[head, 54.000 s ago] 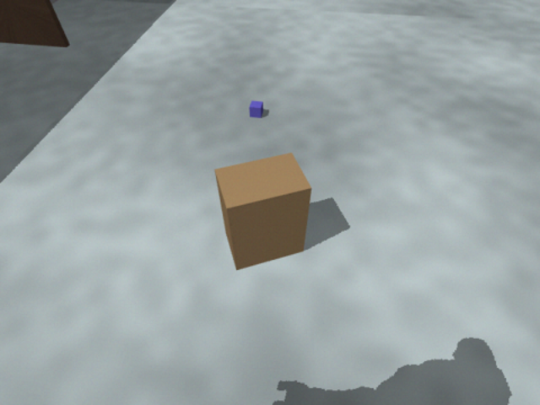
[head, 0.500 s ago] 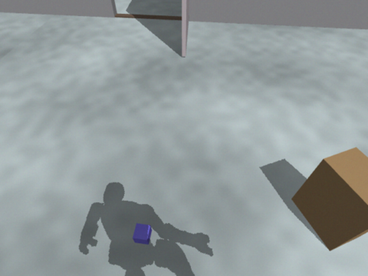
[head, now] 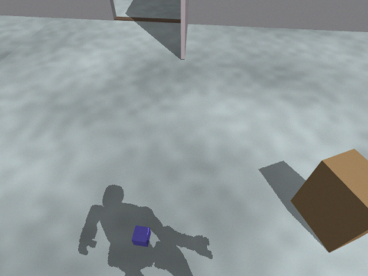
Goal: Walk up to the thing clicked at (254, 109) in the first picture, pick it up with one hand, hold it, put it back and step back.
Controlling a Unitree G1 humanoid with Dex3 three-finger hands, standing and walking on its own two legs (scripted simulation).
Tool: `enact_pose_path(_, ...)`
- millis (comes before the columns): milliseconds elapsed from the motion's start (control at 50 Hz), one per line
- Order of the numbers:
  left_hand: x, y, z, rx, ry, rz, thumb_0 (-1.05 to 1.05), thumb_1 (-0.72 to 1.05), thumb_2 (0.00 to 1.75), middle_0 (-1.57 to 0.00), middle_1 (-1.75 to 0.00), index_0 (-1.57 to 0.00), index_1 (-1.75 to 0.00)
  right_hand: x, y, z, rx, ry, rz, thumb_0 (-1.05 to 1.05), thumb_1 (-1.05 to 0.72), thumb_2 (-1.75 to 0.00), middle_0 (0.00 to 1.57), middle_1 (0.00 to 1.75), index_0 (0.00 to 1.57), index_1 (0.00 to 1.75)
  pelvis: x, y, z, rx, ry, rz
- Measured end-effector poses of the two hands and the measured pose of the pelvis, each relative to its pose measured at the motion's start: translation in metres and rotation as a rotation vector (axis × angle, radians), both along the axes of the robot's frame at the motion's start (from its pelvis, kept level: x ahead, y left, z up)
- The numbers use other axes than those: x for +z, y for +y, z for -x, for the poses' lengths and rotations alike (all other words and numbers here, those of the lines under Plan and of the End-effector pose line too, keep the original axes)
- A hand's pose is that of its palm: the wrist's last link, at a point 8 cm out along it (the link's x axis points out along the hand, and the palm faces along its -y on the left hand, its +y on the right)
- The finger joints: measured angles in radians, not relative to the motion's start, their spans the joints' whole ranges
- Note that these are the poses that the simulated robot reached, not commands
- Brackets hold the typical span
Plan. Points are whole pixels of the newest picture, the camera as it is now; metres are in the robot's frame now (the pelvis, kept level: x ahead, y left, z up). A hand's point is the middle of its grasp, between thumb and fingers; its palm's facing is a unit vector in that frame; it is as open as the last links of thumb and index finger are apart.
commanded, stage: stand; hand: left
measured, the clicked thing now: (141, 236) +0.45 +0.24 -0.75
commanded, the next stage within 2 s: none
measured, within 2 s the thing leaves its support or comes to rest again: neither
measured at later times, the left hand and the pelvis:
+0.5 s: hand out of the picture +0.07 +0.26 -0.16, palm faces -0.02 -0.94 -0.34, open 7.4 cm; pelvis +0.00 +0.00 +0.00, yaw +0 degrees
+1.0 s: hand out of the picture +0.07 +0.26 -0.16, palm faces -0.02 -0.94 -0.34, open 7.4 cm; pelvis +0.00 +0.00 +0.00, yaw +0 degrees
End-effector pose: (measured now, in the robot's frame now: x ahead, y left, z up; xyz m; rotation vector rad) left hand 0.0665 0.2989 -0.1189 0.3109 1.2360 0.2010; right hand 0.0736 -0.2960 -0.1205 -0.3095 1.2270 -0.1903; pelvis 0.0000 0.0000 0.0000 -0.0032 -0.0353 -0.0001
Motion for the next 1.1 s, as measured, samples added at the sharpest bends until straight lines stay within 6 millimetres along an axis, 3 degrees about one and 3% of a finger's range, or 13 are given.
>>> enact_pose_path(240, -0.0007, 0.0, 0.0064, 0.003, 0.014, -0.002, 0.0, 0.9, 0.9, -0.2, -0.3, -0.2, -0.3, -0.0007, -0.0012, 0.0044, -0.003, 0.012, 0.002, 0.0, -0.9, -0.9, 0.2, 0.3, 0.21, 0.3, 0.0, -0.0004, 0.0002, -0.001, -0.001, 0.001)
enact_pose_path(1100, -0.0009, 0.0008, 0.001, 0.001, 0.012, -0.001, 0.0, 0.9, 0.9, -0.2, -0.3, -0.2, -0.3, -0.0006, 0.0013, -0.0025, 0.006, 0.009, 0.001, 0.0, -0.9, -0.9, 0.2, 0.3, 0.21, 0.3, -0.0001, 0.0009, -0.0049, -0.001, 0.005, 0.0)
